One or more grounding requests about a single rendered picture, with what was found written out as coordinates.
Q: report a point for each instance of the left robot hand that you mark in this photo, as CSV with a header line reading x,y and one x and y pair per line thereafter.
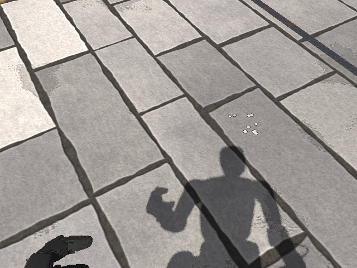
x,y
58,248

